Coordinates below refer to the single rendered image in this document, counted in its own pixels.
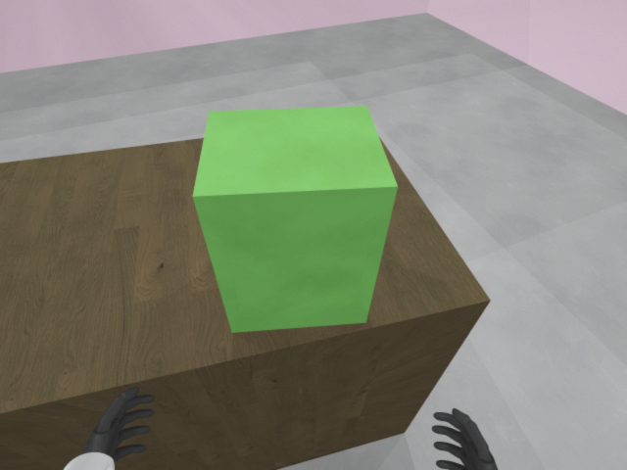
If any carton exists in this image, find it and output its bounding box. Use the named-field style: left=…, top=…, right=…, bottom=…
left=193, top=106, right=398, bottom=333

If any pedestal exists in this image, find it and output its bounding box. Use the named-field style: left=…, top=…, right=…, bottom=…
left=0, top=137, right=490, bottom=470

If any right robot hand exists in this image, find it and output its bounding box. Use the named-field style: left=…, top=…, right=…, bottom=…
left=432, top=408, right=498, bottom=470

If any left robot hand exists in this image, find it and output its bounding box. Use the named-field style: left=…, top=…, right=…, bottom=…
left=81, top=387, right=155, bottom=463

